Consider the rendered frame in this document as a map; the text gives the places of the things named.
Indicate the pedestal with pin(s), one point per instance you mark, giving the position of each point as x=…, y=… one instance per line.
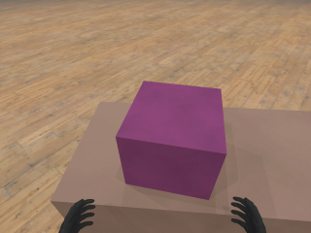
x=268, y=161

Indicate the right robot hand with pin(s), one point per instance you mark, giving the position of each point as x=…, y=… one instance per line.
x=253, y=221

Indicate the carton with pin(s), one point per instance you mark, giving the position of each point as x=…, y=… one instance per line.
x=172, y=139

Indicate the left robot hand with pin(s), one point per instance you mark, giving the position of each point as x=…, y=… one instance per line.
x=71, y=223

